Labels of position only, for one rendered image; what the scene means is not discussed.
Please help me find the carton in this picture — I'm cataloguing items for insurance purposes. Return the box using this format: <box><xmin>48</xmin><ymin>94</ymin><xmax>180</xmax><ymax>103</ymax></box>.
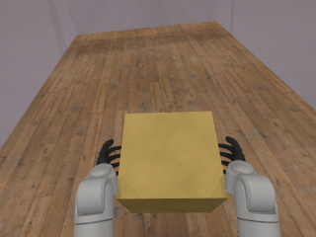
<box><xmin>116</xmin><ymin>111</ymin><xmax>228</xmax><ymax>213</ymax></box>

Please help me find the robot right forearm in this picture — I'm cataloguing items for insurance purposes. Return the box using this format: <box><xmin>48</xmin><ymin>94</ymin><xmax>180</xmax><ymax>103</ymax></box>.
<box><xmin>224</xmin><ymin>160</ymin><xmax>281</xmax><ymax>237</ymax></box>

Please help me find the right robot hand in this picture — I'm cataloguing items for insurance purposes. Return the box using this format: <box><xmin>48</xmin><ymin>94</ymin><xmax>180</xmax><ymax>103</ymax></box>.
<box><xmin>218</xmin><ymin>136</ymin><xmax>246</xmax><ymax>175</ymax></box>

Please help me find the left robot hand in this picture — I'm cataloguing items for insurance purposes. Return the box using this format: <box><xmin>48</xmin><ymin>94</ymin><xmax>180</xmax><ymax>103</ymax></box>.
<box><xmin>96</xmin><ymin>139</ymin><xmax>121</xmax><ymax>175</ymax></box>

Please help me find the robot left forearm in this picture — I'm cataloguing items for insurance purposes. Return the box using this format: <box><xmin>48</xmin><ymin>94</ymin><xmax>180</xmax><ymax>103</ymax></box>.
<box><xmin>74</xmin><ymin>163</ymin><xmax>119</xmax><ymax>237</ymax></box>

